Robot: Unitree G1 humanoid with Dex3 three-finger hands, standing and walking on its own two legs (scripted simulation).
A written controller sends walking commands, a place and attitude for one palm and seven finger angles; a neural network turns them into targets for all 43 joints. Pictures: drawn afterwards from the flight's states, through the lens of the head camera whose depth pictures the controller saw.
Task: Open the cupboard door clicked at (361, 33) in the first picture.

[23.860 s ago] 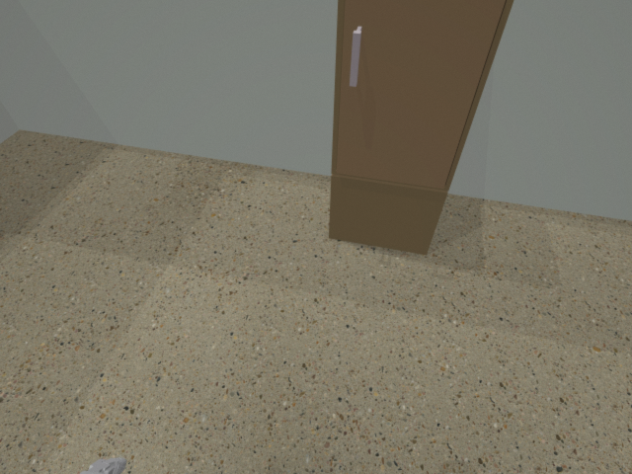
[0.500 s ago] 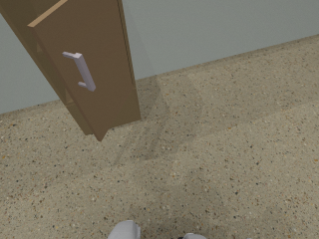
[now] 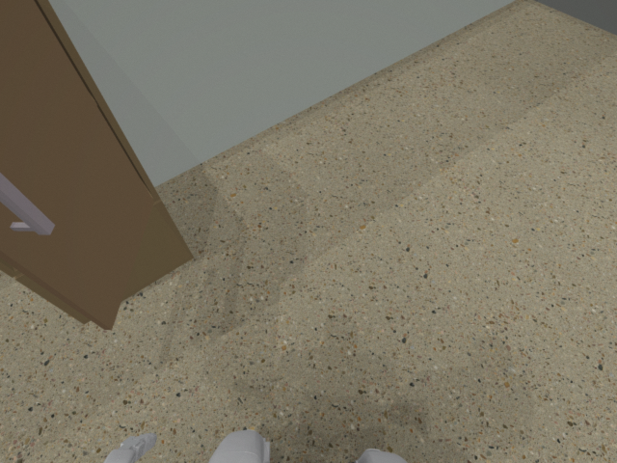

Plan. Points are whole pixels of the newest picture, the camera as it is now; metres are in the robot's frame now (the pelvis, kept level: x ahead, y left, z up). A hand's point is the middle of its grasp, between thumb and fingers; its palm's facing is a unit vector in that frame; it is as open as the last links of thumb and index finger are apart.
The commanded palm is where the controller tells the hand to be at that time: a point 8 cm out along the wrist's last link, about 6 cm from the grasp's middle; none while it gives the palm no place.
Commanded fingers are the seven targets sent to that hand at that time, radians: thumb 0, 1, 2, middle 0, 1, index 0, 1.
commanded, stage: walk to a spot facing it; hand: left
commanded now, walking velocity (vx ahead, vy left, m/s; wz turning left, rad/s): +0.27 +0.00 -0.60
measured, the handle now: (4, 202) +0.42 +0.47 +0.05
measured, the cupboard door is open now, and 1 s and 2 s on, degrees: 51 51 51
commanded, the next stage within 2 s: turn to face it in 1.68 s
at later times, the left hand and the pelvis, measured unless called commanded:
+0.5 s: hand (243, 348) +0.29 +0.13 -0.15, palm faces -0.36 -0.92 -0.16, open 7.4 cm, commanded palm none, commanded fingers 0.00 0.90 0.90 -0.20 -0.30 -0.20 -0.30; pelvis +0.11 -0.01 +0.02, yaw -20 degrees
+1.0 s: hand (317, 301) +0.38 +0.02 -0.15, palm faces -0.43 -0.88 -0.21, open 7.2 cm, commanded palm none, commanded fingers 0.00 0.90 0.90 -0.20 -0.30 -0.20 -0.30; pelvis +0.28 -0.15 +0.02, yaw -30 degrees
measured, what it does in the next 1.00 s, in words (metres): walks ahead, turning right: left foot, then right foot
